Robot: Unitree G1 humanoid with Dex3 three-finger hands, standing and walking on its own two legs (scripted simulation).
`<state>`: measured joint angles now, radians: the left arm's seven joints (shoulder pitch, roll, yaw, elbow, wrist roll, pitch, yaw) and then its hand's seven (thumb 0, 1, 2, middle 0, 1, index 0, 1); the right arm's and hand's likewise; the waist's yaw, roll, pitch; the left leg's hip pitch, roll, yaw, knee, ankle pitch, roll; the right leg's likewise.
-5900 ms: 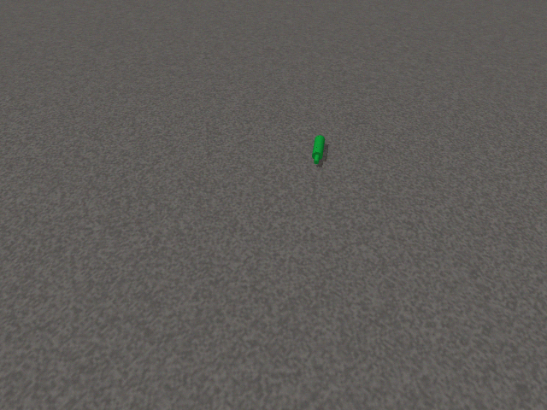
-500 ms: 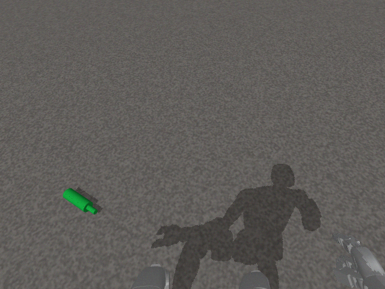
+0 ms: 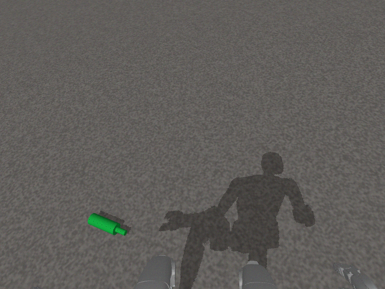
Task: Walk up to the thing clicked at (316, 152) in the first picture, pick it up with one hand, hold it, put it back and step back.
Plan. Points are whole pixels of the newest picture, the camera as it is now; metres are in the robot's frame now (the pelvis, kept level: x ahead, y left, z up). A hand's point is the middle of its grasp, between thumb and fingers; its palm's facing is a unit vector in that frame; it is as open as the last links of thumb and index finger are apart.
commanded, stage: walk up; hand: left
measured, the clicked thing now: (108, 225) +0.48 +0.50 -0.70
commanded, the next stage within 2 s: none
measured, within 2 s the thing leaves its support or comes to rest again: neither
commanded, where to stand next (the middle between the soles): +0.01 +0.41 m, yaw -23 degrees
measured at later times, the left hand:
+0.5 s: hand out of the picture +0.08 +0.52 -0.11, palm faces -0.18 -0.80 -0.57, open 7.4 cm
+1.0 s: hand out of the picture +0.07 +0.79 -0.12, palm faces -0.31 -0.80 -0.51, open 7.4 cm
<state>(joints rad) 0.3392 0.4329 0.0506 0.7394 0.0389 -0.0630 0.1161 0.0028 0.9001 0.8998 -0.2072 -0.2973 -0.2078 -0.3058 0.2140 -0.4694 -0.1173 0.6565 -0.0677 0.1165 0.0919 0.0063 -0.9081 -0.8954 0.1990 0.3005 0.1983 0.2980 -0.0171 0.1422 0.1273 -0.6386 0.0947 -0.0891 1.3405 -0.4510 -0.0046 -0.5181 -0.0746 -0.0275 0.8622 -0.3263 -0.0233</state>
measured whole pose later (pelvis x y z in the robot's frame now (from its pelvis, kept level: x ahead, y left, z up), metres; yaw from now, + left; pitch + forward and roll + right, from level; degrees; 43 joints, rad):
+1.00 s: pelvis -0.08 +0.50 +0.02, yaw -19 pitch -2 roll -1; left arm 0.28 0.48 0.09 0.95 0.02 -0.01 0.05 0.01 0.91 0.90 -0.20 -0.30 -0.20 -0.30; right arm 0.32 -0.36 -0.06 0.86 -0.03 0.02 0.03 0.00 -0.91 -0.89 0.20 0.30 0.20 0.30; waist -0.04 0.01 0.09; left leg -0.34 0.02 0.13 0.76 -0.41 0.05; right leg -0.58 0.09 0.09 1.23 -0.34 -0.01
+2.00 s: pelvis -0.02 +0.46 +0.04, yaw -28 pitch -1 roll +1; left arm 0.07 0.34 0.04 1.01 0.02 0.05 -0.01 0.00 0.91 0.90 -0.20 -0.30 -0.20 -0.30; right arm 0.15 -0.36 -0.04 1.03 -0.01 -0.05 -0.04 0.00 -0.91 -0.90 0.20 0.30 0.20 0.30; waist 0.02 -0.05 0.08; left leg -0.20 0.03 0.02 0.50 -0.28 -0.04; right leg -0.24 0.00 -0.04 0.57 -0.31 -0.04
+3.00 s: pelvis -0.04 +0.44 +0.05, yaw -22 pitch -2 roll +0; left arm 0.10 0.33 0.05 1.05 0.02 0.03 -0.02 0.01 0.91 0.90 -0.20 -0.30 -0.20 -0.30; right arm 0.11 -0.36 -0.01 1.07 -0.01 -0.03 -0.02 0.00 -0.91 -0.90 0.20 0.30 0.20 0.30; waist 0.01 0.00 0.08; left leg -0.19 0.04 0.03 0.45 -0.23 -0.02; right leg -0.16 0.04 -0.12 0.42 -0.24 -0.07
